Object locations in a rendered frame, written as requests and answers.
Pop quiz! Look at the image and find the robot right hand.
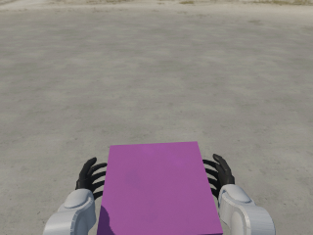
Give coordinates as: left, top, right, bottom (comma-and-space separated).
202, 154, 235, 201

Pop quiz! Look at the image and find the robot left hand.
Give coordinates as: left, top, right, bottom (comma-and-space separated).
75, 157, 108, 201

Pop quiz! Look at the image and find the carton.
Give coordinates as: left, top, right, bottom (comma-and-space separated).
96, 141, 223, 235

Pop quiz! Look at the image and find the robot right forearm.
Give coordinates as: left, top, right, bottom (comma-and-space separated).
218, 184, 276, 235

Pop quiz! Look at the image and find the robot left forearm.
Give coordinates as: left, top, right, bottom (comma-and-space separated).
42, 188, 97, 235

